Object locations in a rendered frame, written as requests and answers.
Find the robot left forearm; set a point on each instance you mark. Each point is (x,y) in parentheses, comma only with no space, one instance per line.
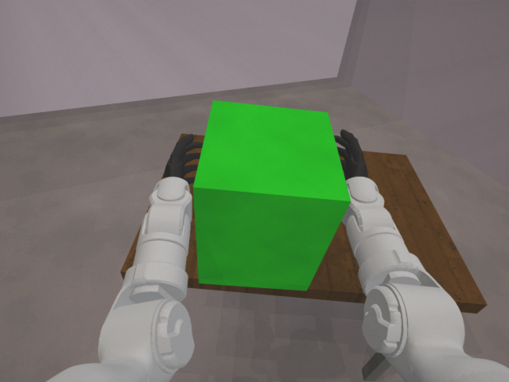
(158,270)

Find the right robot upper arm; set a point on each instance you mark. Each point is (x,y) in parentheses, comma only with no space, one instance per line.
(420,332)

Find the robot left hand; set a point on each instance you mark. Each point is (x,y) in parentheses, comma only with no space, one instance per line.
(175,165)

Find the carton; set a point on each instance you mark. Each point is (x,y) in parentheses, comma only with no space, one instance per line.
(269,195)

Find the robot right forearm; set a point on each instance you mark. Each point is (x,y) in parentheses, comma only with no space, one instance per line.
(376,242)

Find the robot right hand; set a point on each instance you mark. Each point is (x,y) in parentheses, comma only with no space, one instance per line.
(353,164)

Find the table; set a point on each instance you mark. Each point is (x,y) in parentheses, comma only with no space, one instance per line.
(337,279)

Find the left robot upper arm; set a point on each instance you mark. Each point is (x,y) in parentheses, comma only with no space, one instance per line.
(143,342)

